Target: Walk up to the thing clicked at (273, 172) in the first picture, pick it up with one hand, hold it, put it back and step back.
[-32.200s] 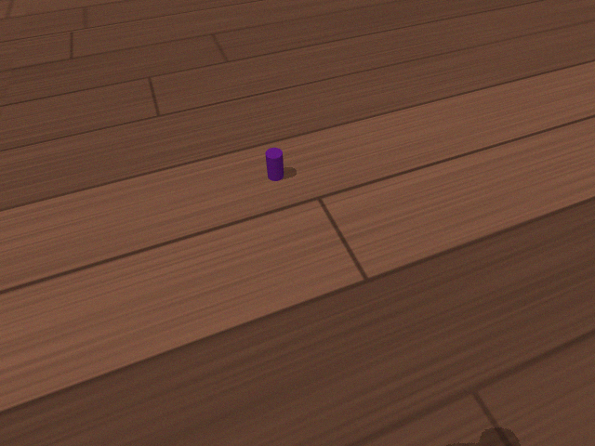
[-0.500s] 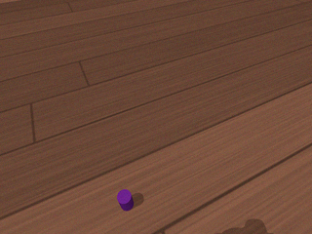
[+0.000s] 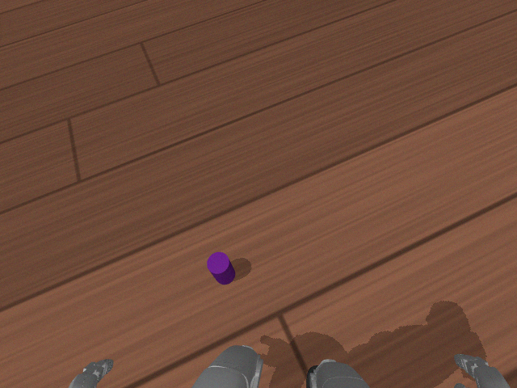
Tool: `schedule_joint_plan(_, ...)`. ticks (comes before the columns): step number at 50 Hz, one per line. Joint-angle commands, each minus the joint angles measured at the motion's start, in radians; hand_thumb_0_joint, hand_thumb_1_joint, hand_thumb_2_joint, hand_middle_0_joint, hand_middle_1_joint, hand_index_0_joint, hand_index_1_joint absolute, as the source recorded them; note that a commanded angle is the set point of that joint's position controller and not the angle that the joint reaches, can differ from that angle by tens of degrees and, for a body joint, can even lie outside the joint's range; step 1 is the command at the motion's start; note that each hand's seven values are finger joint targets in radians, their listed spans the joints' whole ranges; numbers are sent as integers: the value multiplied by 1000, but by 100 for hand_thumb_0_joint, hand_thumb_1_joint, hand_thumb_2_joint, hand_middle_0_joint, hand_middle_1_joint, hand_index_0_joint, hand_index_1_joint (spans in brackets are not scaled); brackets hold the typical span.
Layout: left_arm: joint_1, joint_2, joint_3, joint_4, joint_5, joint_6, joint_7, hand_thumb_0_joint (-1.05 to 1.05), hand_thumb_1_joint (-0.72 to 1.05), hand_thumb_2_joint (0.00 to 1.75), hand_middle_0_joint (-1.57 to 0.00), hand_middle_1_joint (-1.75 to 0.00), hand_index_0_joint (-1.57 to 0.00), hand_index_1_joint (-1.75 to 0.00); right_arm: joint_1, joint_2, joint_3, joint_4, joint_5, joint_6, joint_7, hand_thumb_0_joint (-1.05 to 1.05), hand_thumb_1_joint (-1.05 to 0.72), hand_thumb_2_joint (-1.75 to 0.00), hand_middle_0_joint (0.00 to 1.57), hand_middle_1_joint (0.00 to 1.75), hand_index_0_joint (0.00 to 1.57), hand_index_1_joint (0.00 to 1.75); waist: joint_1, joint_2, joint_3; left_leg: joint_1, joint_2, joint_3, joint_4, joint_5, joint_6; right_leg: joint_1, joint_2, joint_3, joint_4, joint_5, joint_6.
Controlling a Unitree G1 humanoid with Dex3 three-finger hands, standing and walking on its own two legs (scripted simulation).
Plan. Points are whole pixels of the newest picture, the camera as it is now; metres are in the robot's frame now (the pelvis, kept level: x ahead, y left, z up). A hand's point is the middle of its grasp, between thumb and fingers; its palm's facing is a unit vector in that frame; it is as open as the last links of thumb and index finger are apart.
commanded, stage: step back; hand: left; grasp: from the side
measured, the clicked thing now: (221, 268) +0.49 +0.24 -0.69
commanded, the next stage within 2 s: none
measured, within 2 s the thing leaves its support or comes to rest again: neither
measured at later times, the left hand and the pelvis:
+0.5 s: hand out of the picture -0.06 +0.31 -0.16, palm faces -0.01 -0.92 -0.39, open 7.4 cm; pelvis -0.13 +0.03 +0.00, yaw -1 degrees
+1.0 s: hand out of the picture -0.14 +0.28 -0.13, palm faces +0.00 -0.90 -0.43, open 7.4 cm; pelvis -0.28 +0.02 -0.01, yaw +2 degrees
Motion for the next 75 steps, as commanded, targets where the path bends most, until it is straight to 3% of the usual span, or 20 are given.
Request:
schedule_joint_plan(1, 79, 250, 87, -88, -6, -17, 26, 0, 90, 90, -20, -30, -20, -30, 13, -145, -20, -88, -12, -21, -23, 0, -90, -90, 20, 30, 20, 30, 50, -199, -271, -150, 40, 9, -157, -27, -16, 470, -241, 241, -80, 649, -190)
schedule_joint_plan(8, -47, 296, 90, -154, -17, 3, 12, 0, 90, 90, -20, -30, -20, -30, 184, -153, -47, -39, -33, -30, -4, 0, -90, -90, 20, 30, 20, 30, -55, -228, -278, 252, 95, 148, -634, 201, 42, 171, -220, 179, -45, 351, -116)
schedule_joint_plan(9, -54, 281, 84, -160, -18, 8, 9, 0, 90, 90, -20, -30, -20, -30, 183, -170, -56, -39, -42, -30, 0, 0, -90, -90, 20, 30, 20, 30, -66, -164, -252, 295, 117, 107, -683, 303, 58, 67, -183, 163, -17, 215, -73)
schedule_joint_plan(11, -62, 221, 75, -170, -27, 9, 13, 0, 90, 90, -20, -30, -20, -30, 107, -284, -77, -79, -60, -33, 8, 0, -90, -90, 20, 30, 20, 30, -62, 194, -200, 277, 438, -332, -867, 413, 214, -179, 119, 20, 341, -349, 19)
schedule_joint_plan(13, -59, 254, 91, -146, -4, 10, 24, 0, 90, 90, -20, -30, -20, -30, 34, -307, -81, -106, -51, -41, 4, 0, -90, -90, 20, 30, 20, 30, -69, 160, -141, 54, 507, -391, -914, 317, 317, -98, 125, 178, 633, -390, 26)
schedule_joint_plan(16, 64, 240, 94, -84, -31, 12, 12, 0, 90, 90, -20, -30, -20, -30, -86, -185, -46, -143, -53, -46, -6, 0, -90, -90, 20, 30, 20, 30, 29, 87, -112, 130, 342, -103, -841, 440, 203, -171, 138, 203, 723, -211, 18)
schedule_joint_plan(25, 64, 219, 78, -118, -16, -8, 3, 0, 90, 90, -20, -30, -20, -30, 77, -192, -65, -153, -32, -46, -9, 0, -90, -90, 20, 30, 20, 30, -75, 120, -239, 469, 390, -81, -735, 578, 281, -152, 69, 112, 383, -273, 90)
schedule_joint_plan(30, 204, 220, 84, -49, -10, -16, -7, 0, 90, 90, -20, -30, -20, -30, 12, -226, -73, -180, -31, -21, -2, 0, -90, -90, 20, 30, 20, 30, -24, 144, -285, 289, 363, -34, -680, 459, 204, 128, 31, 0, -40, -107, 48)
schedule_joint_plan(32, 251, 247, 97, -26, 5, -20, -7, 0, 90, 90, -20, -30, -20, -30, -16, -193, -61, -177, -15, -12, 2, 0, -90, -90, 20, 30, 20, 30, 7, 50, -263, 118, 312, -15, -612, 293, 120, 222, 4, 78, -166, 0, 6)
schedule_joint_plan(34, 125, 421, 133, -98, 15, -17, -11, 0, 90, 90, -20, -30, -20, -30, -61, -138, -57, -196, -15, -7, -9, 0, -90, -90, 20, 30, 20, 30, 46, -348, -130, -33, 29, 59, -177, -107, 5, -83, -378, 577, -365, -169, -233)
schedule_joint_plan(35, 9, 435, 136, -143, 18, -24, 0, 0, 90, 90, -20, -30, -20, -30, -44, -185, -79, -182, -23, -2, -16, 0, -90, -90, 20, 30, 20, 30, 18, -357, -43, 23, 75, -47, 27, -85, -8, -257, -448, 657, -419, -196, -289)
schedule_joint_plan(39, -87, 268, 108, -167, 4, -29, 3, 0, 90, 90, -20, -30, -20, -30, 126, -145, -49, -100, -1, -17, -13, 0, -90, -90, 20, 30, 20, 30, -79, -185, -110, -20, -24, -38, 65, 83, 2, -25, -147, 155, -220, 183, -87)
schedule_joint_plan(45, 76, 244, 108, -164, 8, -14, 22, 0, 90, 90, -20, -30, -20, -30, 84, -128, -31, -146, -17, -38, -24, 0, -90, -90, 20, 30, 20, 30, 39, -235, -220, -101, 68, 28, -271, -50, -24, 392, -245, 217, -91, 481, -168)
schedule_joint_plan(51, -5, 256, 81, -205, -17, 19, 9, 0, 90, 90, -20, -30, -20, -30, 220, -167, -65, -94, -42, -49, -16, 0, -90, -90, 20, 30, 20, 30, -34, -163, -275, 275, 156, 42, -769, 389, 48, 135, -158, 149, 75, 317, -50)
schedule_joint_plan(54, -100, 243, 94, -210, -13, 18, 28, 0, 90, 90, -20, -30, -20, -30, 133, -333, -95, -141, -57, -47, -2, 0, -90, -90, 20, 30, 20, 30, -92, 216, -194, 111, 538, -411, -845, 635, 338, -62, 91, 137, 571, -437, 30)
schedule_joint_plan(57, -6, 237, 88, -157, -35, 19, 16, 0, 90, 90, -20, -30, -20, -30, 12, -209, -57, -168, -64, -52, -14, 0, -90, -90, 20, 30, 20, 30, -4, 91, -145, 162, 357, -108, -758, 729, 231, -143, 122, 189, 706, -285, 16)
schedule_joint_plan(67, 87, 206, 72, -109, -12, -24, 8, 0, 90, 90, -20, -30, -20, -30, 78, -213, -64, -180, -35, -20, -6, 0, -90, -90, 20, 30, 20, 30, -49, 162, -302, 422, 341, -50, -586, 738, 222, 24, 35, -1, -24, -137, 60)
schedule_joint_plan(70, 143, 277, 90, -65, 12, -37, 9, 0, 90, 90, -20, -30, -20, -30, 5, -169, -46, -196, -13, -5, 0, 0, -90, -90, 20, 30, 20, 30, -5, 5, -297, 114, 245, -13, -464, 420, 110, 242, -54, 174, -191, 145, -4)
schedule_joint_plan(72, 53, 456, 129, -116, 19, -31, 6, 0, 90, 90, -20, -30, -20, -30, -36, -146, -47, -221, -21, 2, -21, 0, -90, -90, 20, 30, 20, 30, 54, -345, -191, -35, 50, -3, -62, -144, 16, -7, -434, 594, -291, 194, -277)
schedule_joint_plan(75, -73, 316, 98, -155, 2, -37, 13, 0, 90, 90, -20, -30, -20, -30, 65, -193, -57, -155, -7, 3, -14, 0, -90, -90, 20, 30, 20, 30, -51, -126, -113, 16, 27, -76, 96, -7, 18, -57, -261, 289, -202, 303, -181)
